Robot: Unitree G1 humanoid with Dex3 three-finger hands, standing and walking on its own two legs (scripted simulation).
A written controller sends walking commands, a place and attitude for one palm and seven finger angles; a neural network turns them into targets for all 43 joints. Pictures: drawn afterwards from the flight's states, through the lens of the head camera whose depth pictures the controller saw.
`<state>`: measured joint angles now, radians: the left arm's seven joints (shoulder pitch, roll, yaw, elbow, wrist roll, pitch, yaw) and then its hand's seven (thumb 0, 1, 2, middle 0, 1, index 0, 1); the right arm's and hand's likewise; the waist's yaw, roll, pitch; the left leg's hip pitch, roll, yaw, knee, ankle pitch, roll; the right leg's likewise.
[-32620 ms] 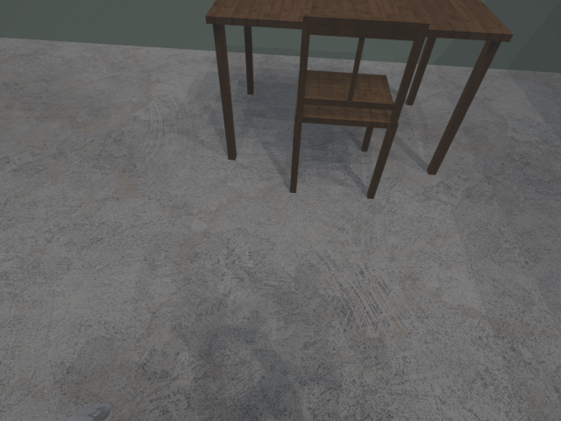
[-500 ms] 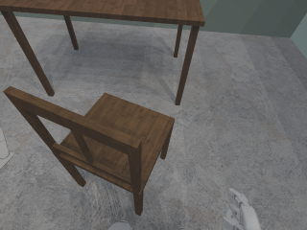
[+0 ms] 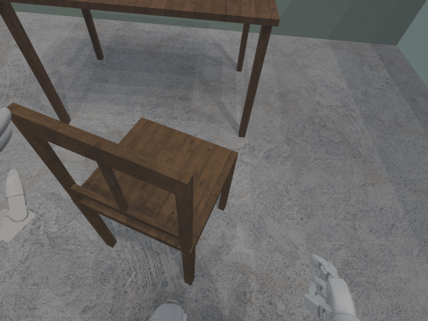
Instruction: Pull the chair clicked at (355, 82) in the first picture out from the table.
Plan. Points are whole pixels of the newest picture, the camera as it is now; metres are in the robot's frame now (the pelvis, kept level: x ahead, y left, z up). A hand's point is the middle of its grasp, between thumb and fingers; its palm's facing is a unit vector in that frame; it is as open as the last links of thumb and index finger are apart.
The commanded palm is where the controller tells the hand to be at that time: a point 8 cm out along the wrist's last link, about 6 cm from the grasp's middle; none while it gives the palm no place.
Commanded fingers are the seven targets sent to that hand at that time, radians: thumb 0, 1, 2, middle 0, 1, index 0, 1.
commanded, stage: step back with the hand held close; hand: left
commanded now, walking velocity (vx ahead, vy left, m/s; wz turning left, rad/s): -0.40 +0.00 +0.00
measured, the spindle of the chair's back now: (114, 187) +0.41 +0.27 -0.10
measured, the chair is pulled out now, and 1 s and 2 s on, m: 0.60 0.60 0.60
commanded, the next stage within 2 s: stop stepping back and stand still in 0.22 s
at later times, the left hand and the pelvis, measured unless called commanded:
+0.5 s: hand out of the picture +0.07 +0.23 +0.18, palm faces +0.34 -0.79 -0.51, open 7.4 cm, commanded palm +0.02 +0.27 +0.19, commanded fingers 0.00 0.90 0.90 -0.20 -0.30 -0.20 -0.30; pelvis -0.13 -0.02 +0.01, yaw -2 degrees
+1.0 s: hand out of the picture +0.02 +0.25 +0.18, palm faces +0.48 -0.79 -0.38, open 7.5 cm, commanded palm -0.04 +0.29 +0.19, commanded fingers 0.00 0.90 0.90 -0.20 -0.30 -0.20 -0.30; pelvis -0.18 -0.01 +0.00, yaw +0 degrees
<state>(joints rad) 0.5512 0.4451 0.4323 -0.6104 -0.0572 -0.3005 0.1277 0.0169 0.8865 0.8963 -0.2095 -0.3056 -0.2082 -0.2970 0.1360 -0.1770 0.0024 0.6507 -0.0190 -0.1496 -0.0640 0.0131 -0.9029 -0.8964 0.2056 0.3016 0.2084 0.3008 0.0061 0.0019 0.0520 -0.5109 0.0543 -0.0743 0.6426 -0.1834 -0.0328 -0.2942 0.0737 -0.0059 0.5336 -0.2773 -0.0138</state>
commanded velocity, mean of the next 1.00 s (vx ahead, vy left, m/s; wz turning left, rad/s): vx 0.02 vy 0.03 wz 0.00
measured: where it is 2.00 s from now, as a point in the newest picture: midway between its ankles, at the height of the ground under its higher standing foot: outside the picture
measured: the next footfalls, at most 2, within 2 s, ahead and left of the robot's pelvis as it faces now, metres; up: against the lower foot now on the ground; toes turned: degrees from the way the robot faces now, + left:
left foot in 0.08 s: +0.06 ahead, +0.11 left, +0.00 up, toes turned -2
right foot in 0.40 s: -0.11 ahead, -0.15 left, +0.00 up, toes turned -1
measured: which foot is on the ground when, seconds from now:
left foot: up 0.00-0.06, down 0.08-0.44, up 0.46-0.64, down 0.66-1.00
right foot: down 0.00-0.10, up 0.12-0.38, down 0.40-1.00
